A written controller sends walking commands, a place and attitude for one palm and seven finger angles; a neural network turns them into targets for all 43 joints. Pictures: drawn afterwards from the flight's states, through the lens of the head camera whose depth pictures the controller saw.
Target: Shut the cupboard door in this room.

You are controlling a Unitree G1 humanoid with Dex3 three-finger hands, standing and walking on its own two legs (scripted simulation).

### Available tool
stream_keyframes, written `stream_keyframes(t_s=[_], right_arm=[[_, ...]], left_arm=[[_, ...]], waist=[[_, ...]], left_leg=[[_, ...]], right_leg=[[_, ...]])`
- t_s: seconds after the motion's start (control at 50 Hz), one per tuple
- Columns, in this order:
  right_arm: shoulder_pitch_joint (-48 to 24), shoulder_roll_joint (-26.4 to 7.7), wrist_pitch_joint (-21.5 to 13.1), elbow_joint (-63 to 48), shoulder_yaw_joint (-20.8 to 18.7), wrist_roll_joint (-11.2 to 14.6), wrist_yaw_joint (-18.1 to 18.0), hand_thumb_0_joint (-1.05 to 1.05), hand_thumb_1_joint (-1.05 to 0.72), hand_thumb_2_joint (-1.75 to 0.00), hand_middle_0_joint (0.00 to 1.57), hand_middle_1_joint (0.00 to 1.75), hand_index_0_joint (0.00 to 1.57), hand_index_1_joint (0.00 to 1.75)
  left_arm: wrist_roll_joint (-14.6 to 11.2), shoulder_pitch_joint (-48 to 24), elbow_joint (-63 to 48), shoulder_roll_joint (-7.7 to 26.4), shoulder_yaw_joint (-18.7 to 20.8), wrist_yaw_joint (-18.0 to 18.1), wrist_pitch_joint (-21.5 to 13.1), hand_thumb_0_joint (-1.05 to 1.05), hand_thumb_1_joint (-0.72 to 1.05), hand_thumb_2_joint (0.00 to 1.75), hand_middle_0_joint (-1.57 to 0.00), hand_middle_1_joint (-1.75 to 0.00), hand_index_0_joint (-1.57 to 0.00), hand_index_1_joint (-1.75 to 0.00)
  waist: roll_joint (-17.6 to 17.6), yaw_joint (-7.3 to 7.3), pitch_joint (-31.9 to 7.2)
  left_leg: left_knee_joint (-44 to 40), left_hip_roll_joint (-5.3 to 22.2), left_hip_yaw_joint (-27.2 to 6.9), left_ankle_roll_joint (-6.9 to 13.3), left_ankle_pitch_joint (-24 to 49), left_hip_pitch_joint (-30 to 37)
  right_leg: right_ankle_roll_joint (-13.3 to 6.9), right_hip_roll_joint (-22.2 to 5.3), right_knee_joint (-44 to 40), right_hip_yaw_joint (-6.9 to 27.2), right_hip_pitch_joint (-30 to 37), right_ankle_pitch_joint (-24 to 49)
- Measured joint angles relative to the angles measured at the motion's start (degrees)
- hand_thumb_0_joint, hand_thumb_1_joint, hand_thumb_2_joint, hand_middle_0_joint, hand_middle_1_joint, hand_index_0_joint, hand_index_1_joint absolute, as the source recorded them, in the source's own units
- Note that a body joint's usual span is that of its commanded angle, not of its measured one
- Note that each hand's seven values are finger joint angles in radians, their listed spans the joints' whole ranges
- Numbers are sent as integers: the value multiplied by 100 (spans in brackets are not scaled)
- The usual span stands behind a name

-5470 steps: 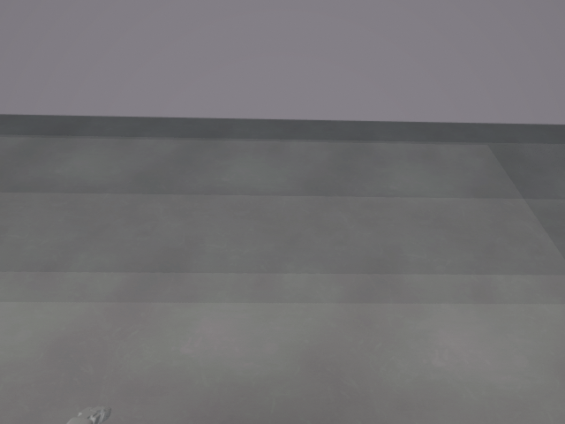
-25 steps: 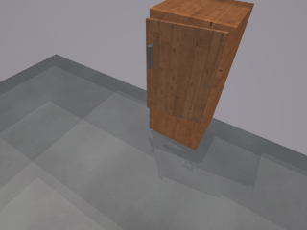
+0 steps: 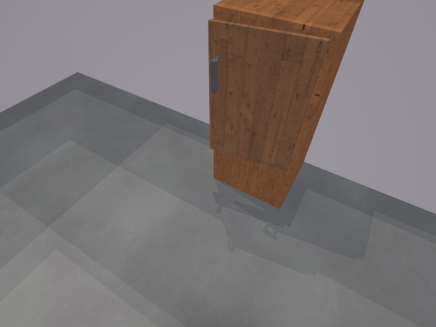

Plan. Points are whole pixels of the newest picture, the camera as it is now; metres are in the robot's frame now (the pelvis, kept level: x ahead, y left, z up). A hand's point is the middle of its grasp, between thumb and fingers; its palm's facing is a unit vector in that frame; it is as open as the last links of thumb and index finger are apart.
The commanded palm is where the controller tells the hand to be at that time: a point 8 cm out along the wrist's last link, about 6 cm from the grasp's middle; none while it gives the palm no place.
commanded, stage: look to check the result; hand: left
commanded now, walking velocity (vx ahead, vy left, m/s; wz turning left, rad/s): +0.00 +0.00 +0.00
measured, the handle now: (216, 74) +0.94 +0.05 -0.02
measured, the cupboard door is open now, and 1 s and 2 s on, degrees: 9 9 9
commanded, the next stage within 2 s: walk to a spot facing it in 0.12 s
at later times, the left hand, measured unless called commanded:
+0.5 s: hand out of the picture +0.02 +0.18 -0.18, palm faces +0.13 -0.97 -0.21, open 7.4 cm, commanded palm none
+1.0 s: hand out of the picture +0.06 +0.21 -0.15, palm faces +0.36 -0.89 -0.29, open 7.4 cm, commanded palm none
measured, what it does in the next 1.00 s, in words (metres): lifts its right foot, turning left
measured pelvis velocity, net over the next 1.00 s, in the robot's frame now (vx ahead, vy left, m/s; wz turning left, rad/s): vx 0.03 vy -0.04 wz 0.42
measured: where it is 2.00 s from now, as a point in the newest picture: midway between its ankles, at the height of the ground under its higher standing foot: outside the picture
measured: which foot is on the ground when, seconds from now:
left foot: down 0.00-1.00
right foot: down 0.00-0.62, up 0.64-1.00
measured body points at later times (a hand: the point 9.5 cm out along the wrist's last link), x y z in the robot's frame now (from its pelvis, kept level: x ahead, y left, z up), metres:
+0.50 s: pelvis +0.00 +0.00 -0.01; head +0.03 +0.00 +0.44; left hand +0.01 +0.23 -0.17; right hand +0.02 -0.23 -0.17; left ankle +0.02 +0.09 -0.74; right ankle +0.01 -0.12 -0.74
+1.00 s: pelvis +0.03 -0.04 -0.01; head +0.07 -0.03 +0.44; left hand +0.04 +0.26 -0.13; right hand +0.14 -0.27 -0.15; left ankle +0.02 +0.09 -0.74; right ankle +0.05 -0.15 -0.73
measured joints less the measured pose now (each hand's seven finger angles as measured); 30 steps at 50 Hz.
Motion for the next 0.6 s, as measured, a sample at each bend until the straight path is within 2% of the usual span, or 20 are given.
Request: stream_keyframes(t_s=[0.32,0.54,0.58,0.6], right_arm=[[-159,-133,4,0,-7,4,20,0,-91,-90,19,30,20,30],[-229,-151,255,-429,-185,-37,142,0,-90,-90,20,30,20,30],[-264,-190,293,-552,-238,-50,166,0,-90,-90,20,30,20,30],[-291,-203,305,-602,-260,-54,179,0,-91,-90,20,30,20,30]], left_arm=[[-13,-315,-92,117,15,-12,1,0,90,90,-20,-30,-20,-30],[30,-548,-709,185,279,-17,132,0,90,90,-20,-30,-20,-30],[46,-576,-819,239,317,-11,167,0,90,90,-20,-30,-20,-30],[56,-600,-862,278,338,-10,190,0,90,90,-20,-30,-20,-30]], waist=[[-15,-51,47],[21,-68,221],[17,-103,272],[-28,-104,304]], left_leg=[[1,-14,-55,-14,-47,69],[1091,-182,-615,-23,-405,-768],[1441,-133,-559,-81,-617,-937],[1558,-154,-538,-21,-634,-983]], right_leg=[[3,-13,-17,-54,102,-61],[-9,-228,849,-640,-369,-567],[10,-281,1088,-791,-418,-716],[32,-338,1234,-838,-445,-805]])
